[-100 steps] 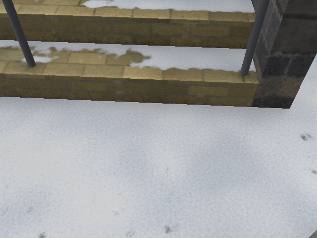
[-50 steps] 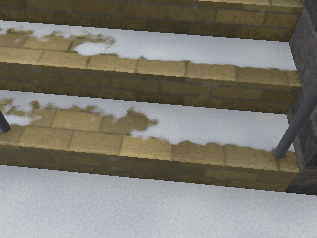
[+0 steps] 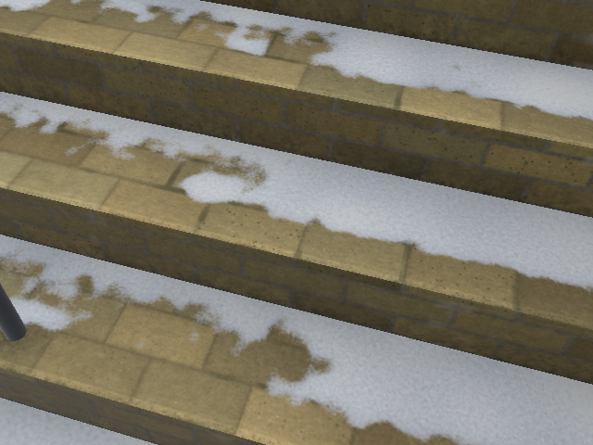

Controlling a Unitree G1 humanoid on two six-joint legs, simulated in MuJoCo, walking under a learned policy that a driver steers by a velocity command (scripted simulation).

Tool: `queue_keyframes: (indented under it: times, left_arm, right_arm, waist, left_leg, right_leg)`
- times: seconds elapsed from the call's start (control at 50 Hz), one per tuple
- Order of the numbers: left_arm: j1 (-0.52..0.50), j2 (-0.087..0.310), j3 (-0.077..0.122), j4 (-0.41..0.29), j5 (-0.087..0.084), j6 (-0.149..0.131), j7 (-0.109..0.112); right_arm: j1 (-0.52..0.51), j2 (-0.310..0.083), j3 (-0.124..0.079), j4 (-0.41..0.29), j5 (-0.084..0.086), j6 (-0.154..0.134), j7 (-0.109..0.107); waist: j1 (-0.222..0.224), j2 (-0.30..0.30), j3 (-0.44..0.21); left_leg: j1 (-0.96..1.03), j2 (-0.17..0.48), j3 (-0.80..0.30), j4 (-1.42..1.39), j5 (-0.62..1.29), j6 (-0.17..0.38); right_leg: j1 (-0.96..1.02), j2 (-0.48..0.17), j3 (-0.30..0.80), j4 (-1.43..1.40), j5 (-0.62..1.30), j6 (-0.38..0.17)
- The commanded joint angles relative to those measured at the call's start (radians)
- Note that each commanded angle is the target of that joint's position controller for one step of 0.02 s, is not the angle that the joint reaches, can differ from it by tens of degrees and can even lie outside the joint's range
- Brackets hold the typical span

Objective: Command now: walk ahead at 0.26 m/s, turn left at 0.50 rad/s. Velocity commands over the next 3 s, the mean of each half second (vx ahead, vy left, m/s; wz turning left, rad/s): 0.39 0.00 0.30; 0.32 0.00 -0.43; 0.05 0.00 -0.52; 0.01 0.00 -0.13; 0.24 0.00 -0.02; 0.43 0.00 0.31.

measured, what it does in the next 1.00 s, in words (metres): walks ahead: right foot, then left foot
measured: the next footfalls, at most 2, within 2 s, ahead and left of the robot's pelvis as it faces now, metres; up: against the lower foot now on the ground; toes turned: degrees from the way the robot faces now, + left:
right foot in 0.40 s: +0.21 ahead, -0.09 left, +0.00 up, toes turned +8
left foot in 0.82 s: +0.36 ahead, +0.11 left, +0.00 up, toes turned -2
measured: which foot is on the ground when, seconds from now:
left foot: down 0.00-0.40, up 0.42-0.80, down 0.82-1.00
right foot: up 0.00-0.38, down 0.40-0.84, up 0.86-1.00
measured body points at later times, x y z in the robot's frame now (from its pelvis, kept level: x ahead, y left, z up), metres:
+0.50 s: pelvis +0.15 -0.02 +0.00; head +0.16 -0.04 +0.45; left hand +0.18 +0.24 -0.12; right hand +0.23 -0.27 -0.15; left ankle +0.04 +0.08 -0.65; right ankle +0.17 -0.10 -0.74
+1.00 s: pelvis +0.27 +0.02 +0.00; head +0.30 +0.03 +0.45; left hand +0.45 +0.25 -0.13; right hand +0.31 -0.24 -0.13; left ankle +0.32 +0.11 -0.74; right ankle +0.20 -0.07 -0.48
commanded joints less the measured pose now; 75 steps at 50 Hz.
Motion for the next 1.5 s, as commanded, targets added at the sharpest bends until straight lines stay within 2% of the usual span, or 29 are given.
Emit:
queue_keyframes:
  times: [0.02, 0.08, 0.24, 0.34, 0.38, 0.4, 0.42, 0.44, 0.46, 0.5, 0.58, 0.66, 0.7, 0.74, 0.78, 0.82, 0.84, 0.86, 0.88, 0.9, 0.94, 0.98, 1.06, 1.26, 1.32, 1.38, 1.46, 1.48, 1.5]
  left_arm:
    - [-0.049, 0.092, 0.024, -0.066, 0.01, -0.026, -0.026]
    - [-0.067, 0.074, 0.021, -0.078, 0.016, -0.036, -0.036]
    - [-0.22, 0.08, 0.009, -0.167, 0.004, -0.052, -0.04]
    - [-0.05, 0.057, -0.01, -0.127, 0.004, -0.065, -0.035]
    - [0.133, 0.087, 0.007, -0.066, 0.01, -0.077, -0.023]
    - [0.245, 0.153, 0.023, -0.042, 0.027, -0.088, -0.017]
    - [0.29, 0.267, 0.045, -0.018, 0.028, -0.084, -0.015]
    - [0.249, 0.195, 0.037, -0.011, 0.016, -0.075, -0.032]
    - [0.16, 0.119, 0.022, -0.042, 0.002, -0.072, -0.046]
    - [0.095, 0.072, 0.007, -0.057, -0.002, -0.08, -0.044]
    - [0.185, 0.083, 0.011, -0.02, -0.01, -0.097, -0.03]
    - [0.233, 0.089, 0.02, -0.033, 0.001, -0.08, -0.016]
    - [0.244, 0.066, 0.021, -0.047, 0.011, -0.065, -0.006]
    - [0.24, 0.058, 0.02, -0.063, 0.013, -0.049, 0.006]
    - [0.172, 0.076, 0.028, -0.099, 0.019, -0.044, 0.009]
    - [0.054, 0.111, 0.045, -0.142, -0.008, -0.041, 0.003]
    - [0.032, 0.073, 0.048, -0.177, -0.028, -0.049, -0.015]
    - [0.06, -0.033, 0.031, -0.212, -0.031, -0.049, -0.008]
    - [0.229, -0.052, 0.03, -0.191, -0.018, -0.022, 0.011]
    - [0.212, -0.033, 0.034, -0.194, -0.003, 0.001, 0.021]
    - [0.055, -0.036, 0.033, -0.257, 0.038, 0.033, 0.014]
    - [-0.051, -0.06, 0.013, -0.345, 0.033, 0.061, 0.001]
    - [-0.185, -0.079, -0.013, -0.476, 0.024, 0.085, 0.016]
    - [-0.4, -0.066, 0.004, -0.666, 0.046, 0.116, 0.012]
    - [-0.445, -0.071, 0.009, -0.691, 0.03, 0.122, 0.001]
    - [-0.474, -0.101, -0.004, -0.737, 0.037, 0.133, -0.004]
    - [-0.404, -0.067, -0.019, -0.748, 0.01, 0.109, -0.003]
    - [-0.313, -0.038, -0.022, -0.708, -0.009, 0.105, -0.012]
    - [-0.206, -0.03, -0.011, -0.683, -0.036, 0.1, -0.024]
  right_arm:
    - [-0.009, -0.17, -0.039, -0.058, 0.011, -0.011, 0.001]
    - [0.042, -0.149, -0.04, -0.051, 0.013, -0.036, 0.008]
    - [0.125, -0.199, -0.064, -0.061, -0.001, -0.038, 0.008]
    - [0.108, -0.161, -0.053, -0.065, -0.011, -0.054, 0.008]
    - [0.063, -0.181, -0.055, -0.084, 0.006, -0.065, 0.007]
    - [0.03, -0.14, -0.042, -0.114, 0.006, -0.076, 0.01]
    - [0.095, -0.062, -0.025, -0.142, 0.0, -0.083, 0.023]
    - [0.125, -0.117, -0.034, -0.104, -0.027, -0.071, 0.019]
    - [0.092, -0.125, -0.035, -0.101, -0.043, -0.071, 0.027]
    - [0.007, -0.102, -0.027, -0.134, -0.04, -0.081, 0.042]
    - [-0.008, -0.058, -0.012, -0.158, -0.046, -0.064, 0.049]
    - [-0.15, -0.04, 0.009, -0.246, -0.033, -0.045, 0.033]
    - [-0.132, -0.003, 0.023, -0.244, -0.018, -0.04, 0.011]
    - [-0.165, 0.001, 0.035, -0.276, -0.001, -0.044, -0.01]
    - [-0.059, -0.031, 0.028, -0.261, 0.013, -0.05, -0.037]
    - [0.138, -0.056, 0.013, -0.218, 0.025, -0.067, -0.061]
    - [0.219, -0.109, -0.001, -0.187, 0.01, -0.08, -0.069]
    - [0.228, -0.199, -0.016, -0.189, 0.006, -0.078, -0.07]
    - [0.243, -0.183, -0.015, -0.181, -0.007, -0.063, -0.054]
    - [0.16, -0.13, -0.008, -0.215, -0.01, -0.052, -0.041]
    - [-0.002, -0.04, 0.016, -0.233, -0.009, -0.044, -0.04]
    - [0.046, -0.038, 0.021, -0.195, -0.019, -0.046, -0.044]
    - [0.145, -0.102, 0.003, -0.158, -0.005, -0.07, -0.033]
    - [0.208, -0.2, -0.045, -0.223, -0.028, -0.09, -0.051]
    - [0.221, -0.226, -0.058, -0.249, -0.046, -0.091, -0.043]
    - [0.186, -0.221, -0.065, -0.293, -0.047, -0.071, -0.042]
    - [0.078, -0.254, -0.08, -0.365, -0.074, -0.06, -0.033]
    - [-0.038, -0.248, -0.068, -0.399, -0.038, -0.021, -0.027]
    - [0.09, -0.29, -0.082, -0.346, 0.008, 0.01, -0.014]
  waist:
    - [0.011, 0.123, 0.104]
    - [-0.004, 0.081, 0.026]
    - [-0.071, 0.116, 0.041]
    - [-0.004, 0.153, -0.013]
    - [0.099, 0.083, -0.065]
    - [0.139, -0.031, -0.098]
    - [0.069, -0.288, -0.11]
    - [0.031, -0.165, -0.073]
    - [0.008, -0.051, 0.003]
    - [-0.011, -0.031, 0.073]
    - [-0.021, -0.029, -0.007]
    - [0.017, -0.066, -0.006]
    - [0.024, -0.13, -0.011]
    - [0.024, -0.11, 0.006]
    - [-0.027, -0.127, -0.061]
    - [-0.149, -0.072, -0.104]
    - [-0.158, 0.052, -0.132]
    - [-0.099, 0.288, -0.139]
    - [0.001, 0.185, -0.253]
    - [0.008, 0.163, -0.268]
    - [0.046, 0.081, -0.038]
    - [0.043, 0.102, 0.04]
    - [0.028, 0.077, 0.015]
    - [-0.068, 0.134, -0.053]
    - [-0.098, 0.193, -0.054]
    - [-0.084, 0.272, -0.025]
    - [-0.037, 0.268, -0.108]
    - [0.014, 0.237, -0.154]
    - [0.014, 0.268, -0.202]
  left_leg:
    - [0.088, 0.237, -0.397, -0.371, -0.125, 0.149]
    - [0.182, 0.207, -0.346, -0.327, 0.091, 0.155]
    - [0.184, 0.185, -0.379, -0.299, 0.163, 0.174]
    - [0.073, 0.186, -0.306, -0.205, 0.481, 0.14]
    - [0.064, 0.12, -0.24, 0.029, 0.682, 0.091]
    - [-0.054, 0.045, -0.171, 0.281, 0.532, 0.042]
    - [-0.352, -0.091, -0.074, 0.516, -0.106, 0.0]
    - [-0.454, -0.029, -0.084, 0.719, -0.218, 0.01]
    - [-0.485, 0.032, -0.098, 0.774, -0.122, 0.006]
    - [-0.47, 0.082, -0.079, 0.708, 0.034, -0.029]
    - [-0.417, 0.056, -0.002, 0.732, 0.085, -0.106]
    - [-0.472, 0.068, 0.018, 0.579, 0.075, -0.129]
    - [-0.41, 0.037, 0.051, 0.544, 0.065, -0.129]
    - [-0.326, 0.019, 0.046, 0.397, 0.026, -0.123]
    - [-0.17, -0.002, 0.018, 0.258, 0.048, -0.093]
    - [0.067, -0.009, 0.027, -0.096, 0.313, -0.077]
    - [0.284, 0.088, -0.026, -0.183, 0.589, -0.059]
    - [0.453, 0.399, -0.314, -0.131, 1.272, 0.029]
    - [0.428, 0.538, -0.318, -0.03, 1.466, 0.153]
    - [0.341, 0.538, -0.389, -0.098, 1.027, 0.22]
    - [0.075, 0.414, -0.253, -0.197, 0.398, 0.168]
    - [-0.028, 0.368, -0.145, -0.211, 0.327, 0.127]
    - [0.068, 0.393, -0.087, -0.251, 0.183, 0.107]
    - [0.399, 0.469, -0.007, -0.29, 0.279, 0.133]
    - [0.453, 0.517, 0.018, -0.287, 0.301, 0.12]
    - [0.436, 0.501, 0.038, -0.266, 0.371, 0.106]
    - [0.338, 0.497, 0.136, -0.27, 0.416, 0.02]
    - [0.158, 0.405, 0.234, -0.271, 0.337, 0.015]
    - [0.165, 0.382, 0.209, -0.177, 0.461, 0.057]
  right_leg:
    - [-0.247, -0.021, 0.091, 0.112, 0.102, 0.022]
    - [-0.244, -0.023, 0.094, 0.097, 0.168, 0.041]
    - [-0.208, -0.009, 0.089, -0.115, 0.162, 0.087]
    - [0.133, 0.037, 0.019, -0.23, 0.131, -0.002]
    - [0.344, 0.063, 0.016, -0.418, 0.176, -0.041]
    - [0.476, -0.09, 0.227, -0.515, 0.127, -0.084]
    - [0.608, -0.317, 0.654, -0.608, 0.211, -0.21]
    - [0.541, -0.371, 0.759, -0.595, 0.076, -0.287]
    - [0.44, -0.323, 0.669, -0.601, -0.049, -0.286]
    - [0.303, -0.206, 0.501, -0.657, 0.032, -0.232]
    - [0.26, -0.141, 0.338, -0.556, 0.662, -0.255]
    - [0.284, -0.135, 0.371, -0.541, 0.634, -0.251]
    - [0.268, -0.109, 0.335, -0.481, 0.783, -0.24]
    - [0.235, -0.097, 0.328, -0.441, 0.949, -0.214]
    - [0.255, -0.104, 0.364, -0.352, 1.129, -0.176]
    - [0.23, -0.03, 0.342, -0.101, 1.149, -0.128]
    - [0.05, 0.053, 0.284, 0.145, 0.681, -0.072]
    - [-0.247, 0.204, 0.125, 0.484, -0.15, -0.025]
    - [-0.276, 0.13, 0.132, 0.799, -0.229, -0.018]
    - [-0.327, 0.105, 0.1, 0.986, -0.197, -0.021]
    - [-0.452, 0.06, 0.096, 1.179, -0.149, -0.014]
    - [-0.557, 0.052, 0.116, 1.281, -0.088, -0.024]
    - [-0.752, 0.055, 0.15, 1.39, -0.09, -0.021]
    - [-0.997, -0.023, 0.166, 1.328, -0.18, 0.041]
    - [-1.0, -0.041, 0.162, 1.277, -0.211, 0.032]
    - [-0.99, -0.103, 0.19, 1.12, -0.272, 0.031]
    - [-0.68, -0.18, 0.187, 0.709, -0.2, -0.027]
    - [-0.345, -0.139, 0.046, 0.377, -0.262, -0.025]
    - [-0.092, -0.048, 0.003, 0.221, -0.386, -0.042]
